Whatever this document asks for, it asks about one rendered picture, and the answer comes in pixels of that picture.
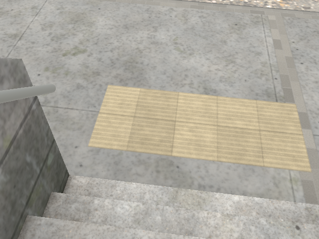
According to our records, stairs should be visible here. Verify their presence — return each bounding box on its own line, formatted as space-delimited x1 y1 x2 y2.
18 174 319 239

